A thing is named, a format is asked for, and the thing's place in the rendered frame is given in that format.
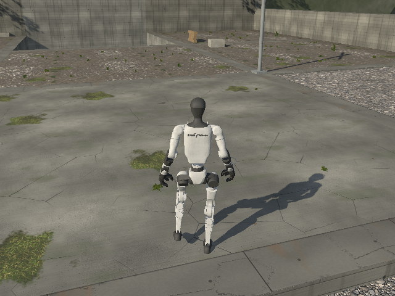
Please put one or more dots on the left robot forearm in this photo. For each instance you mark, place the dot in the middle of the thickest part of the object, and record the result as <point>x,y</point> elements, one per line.
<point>166,165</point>

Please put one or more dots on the left robot upper arm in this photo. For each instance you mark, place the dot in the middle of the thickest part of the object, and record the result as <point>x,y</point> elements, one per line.
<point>178,130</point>

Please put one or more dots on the right robot hand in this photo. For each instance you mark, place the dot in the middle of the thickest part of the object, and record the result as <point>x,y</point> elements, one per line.
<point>231,173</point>

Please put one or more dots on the right robot forearm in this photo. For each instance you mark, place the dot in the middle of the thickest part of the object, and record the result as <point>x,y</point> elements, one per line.
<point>227,162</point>

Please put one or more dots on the humanoid robot head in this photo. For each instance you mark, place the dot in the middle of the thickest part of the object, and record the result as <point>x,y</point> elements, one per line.
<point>197,108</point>

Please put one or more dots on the left robot hand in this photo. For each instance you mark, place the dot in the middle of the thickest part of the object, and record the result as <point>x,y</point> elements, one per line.
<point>165,177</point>

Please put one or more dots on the robot left thigh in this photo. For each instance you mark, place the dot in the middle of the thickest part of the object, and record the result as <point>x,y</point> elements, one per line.
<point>182,183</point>

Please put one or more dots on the right robot upper arm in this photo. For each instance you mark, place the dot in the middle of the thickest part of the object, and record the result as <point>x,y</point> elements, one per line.
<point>216,130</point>

